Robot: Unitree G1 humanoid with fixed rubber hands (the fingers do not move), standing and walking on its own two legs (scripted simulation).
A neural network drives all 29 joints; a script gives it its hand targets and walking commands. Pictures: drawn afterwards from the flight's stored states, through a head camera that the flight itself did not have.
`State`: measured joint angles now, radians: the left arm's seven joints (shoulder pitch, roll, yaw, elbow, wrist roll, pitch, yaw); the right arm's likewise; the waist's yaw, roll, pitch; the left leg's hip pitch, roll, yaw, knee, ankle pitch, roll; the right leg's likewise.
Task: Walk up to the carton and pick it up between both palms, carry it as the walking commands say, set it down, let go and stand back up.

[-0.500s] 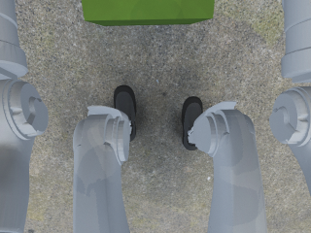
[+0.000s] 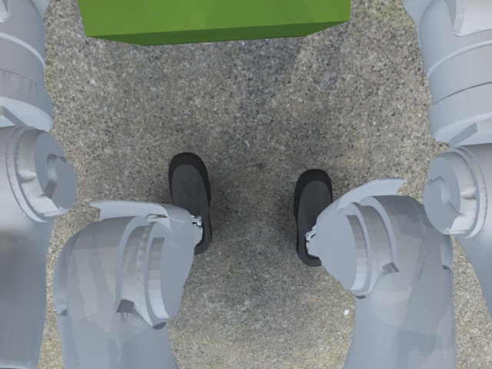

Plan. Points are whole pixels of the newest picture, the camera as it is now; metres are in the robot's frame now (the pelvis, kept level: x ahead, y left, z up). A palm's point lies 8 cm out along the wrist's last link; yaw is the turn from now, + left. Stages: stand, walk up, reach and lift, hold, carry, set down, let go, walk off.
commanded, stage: reach and lift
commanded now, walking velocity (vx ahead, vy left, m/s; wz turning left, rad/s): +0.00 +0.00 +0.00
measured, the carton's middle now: out of the picture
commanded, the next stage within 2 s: none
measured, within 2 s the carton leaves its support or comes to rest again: leaves its support in 1.84 s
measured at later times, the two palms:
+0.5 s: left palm out of the picture +0.56 +0.25 -0.21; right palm out of the picture +0.56 -0.15 -0.21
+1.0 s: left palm out of the picture +0.56 +0.24 -0.22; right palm out of the picture +0.57 -0.12 -0.20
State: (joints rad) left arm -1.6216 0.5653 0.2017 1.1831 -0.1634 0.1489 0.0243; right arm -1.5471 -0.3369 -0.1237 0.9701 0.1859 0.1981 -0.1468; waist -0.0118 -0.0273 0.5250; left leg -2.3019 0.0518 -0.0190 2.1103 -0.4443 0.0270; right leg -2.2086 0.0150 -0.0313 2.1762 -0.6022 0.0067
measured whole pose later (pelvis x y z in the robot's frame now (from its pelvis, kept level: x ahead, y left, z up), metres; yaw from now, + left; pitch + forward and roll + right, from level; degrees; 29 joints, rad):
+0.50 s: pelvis +0.00 +0.00 -0.01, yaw -1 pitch +36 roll -2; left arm -1.62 0.57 0.20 1.22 -0.18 0.10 0.02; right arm -1.55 -0.33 -0.11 0.99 0.21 0.17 -0.15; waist -0.01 -0.03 0.52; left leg -2.32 0.07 -0.02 2.15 -0.46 0.03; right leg -2.23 0.03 -0.03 2.21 -0.62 0.01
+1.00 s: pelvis +0.00 +0.00 -0.01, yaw -1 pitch +36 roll -2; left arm -1.62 0.55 0.12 1.22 -0.20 0.09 0.03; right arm -1.60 -0.27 -0.07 1.01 0.21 0.14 -0.15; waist -0.01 -0.03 0.52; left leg -2.32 0.07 -0.02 2.15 -0.47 0.03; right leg -2.23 0.03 -0.03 2.21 -0.62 0.01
